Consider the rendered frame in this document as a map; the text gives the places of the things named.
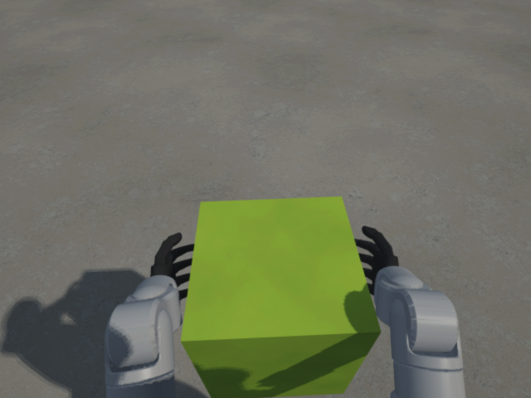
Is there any robot left hand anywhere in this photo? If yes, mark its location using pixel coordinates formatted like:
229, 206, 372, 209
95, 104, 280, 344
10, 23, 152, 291
150, 232, 194, 300

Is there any robot left forearm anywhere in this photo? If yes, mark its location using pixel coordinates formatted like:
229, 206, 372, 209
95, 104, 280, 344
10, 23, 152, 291
105, 275, 183, 398

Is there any carton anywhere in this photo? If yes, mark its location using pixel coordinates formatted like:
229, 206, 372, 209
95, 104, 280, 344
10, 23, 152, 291
181, 197, 381, 398

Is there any robot right hand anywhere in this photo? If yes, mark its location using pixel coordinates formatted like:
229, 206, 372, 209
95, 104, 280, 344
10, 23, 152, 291
354, 226, 399, 296

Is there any robot right forearm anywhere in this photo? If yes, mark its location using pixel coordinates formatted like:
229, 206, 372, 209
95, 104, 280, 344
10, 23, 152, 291
374, 266, 465, 398

